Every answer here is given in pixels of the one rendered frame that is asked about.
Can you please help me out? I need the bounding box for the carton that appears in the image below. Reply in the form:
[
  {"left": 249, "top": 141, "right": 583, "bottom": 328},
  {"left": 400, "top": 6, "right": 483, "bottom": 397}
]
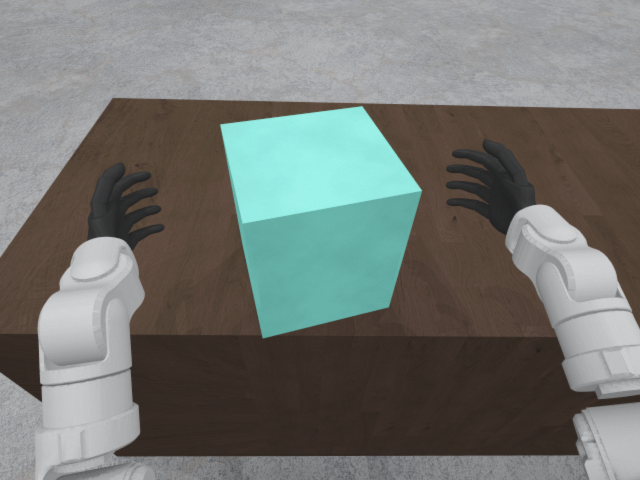
[{"left": 220, "top": 106, "right": 422, "bottom": 338}]

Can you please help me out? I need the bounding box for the right robot upper arm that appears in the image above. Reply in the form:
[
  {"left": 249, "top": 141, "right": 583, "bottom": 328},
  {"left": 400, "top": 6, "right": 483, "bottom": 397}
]
[{"left": 573, "top": 402, "right": 640, "bottom": 480}]

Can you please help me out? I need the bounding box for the right robot forearm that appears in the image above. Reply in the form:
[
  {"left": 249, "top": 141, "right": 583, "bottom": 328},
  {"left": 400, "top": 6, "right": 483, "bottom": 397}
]
[{"left": 505, "top": 205, "right": 640, "bottom": 399}]

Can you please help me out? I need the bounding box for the robot left hand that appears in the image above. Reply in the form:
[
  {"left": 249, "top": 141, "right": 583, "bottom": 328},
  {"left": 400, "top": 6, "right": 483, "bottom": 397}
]
[{"left": 87, "top": 162, "right": 165, "bottom": 251}]

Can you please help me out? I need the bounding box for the left robot forearm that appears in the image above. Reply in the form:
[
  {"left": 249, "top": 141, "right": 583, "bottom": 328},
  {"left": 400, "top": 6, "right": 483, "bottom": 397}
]
[{"left": 35, "top": 237, "right": 145, "bottom": 480}]

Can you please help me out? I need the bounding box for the robot right hand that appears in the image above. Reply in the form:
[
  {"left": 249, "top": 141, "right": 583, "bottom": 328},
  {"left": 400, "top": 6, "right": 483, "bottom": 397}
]
[{"left": 446, "top": 139, "right": 536, "bottom": 235}]

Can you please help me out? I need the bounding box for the pedestal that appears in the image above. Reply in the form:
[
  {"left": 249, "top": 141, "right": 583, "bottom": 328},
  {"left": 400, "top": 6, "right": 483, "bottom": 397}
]
[{"left": 0, "top": 98, "right": 640, "bottom": 457}]

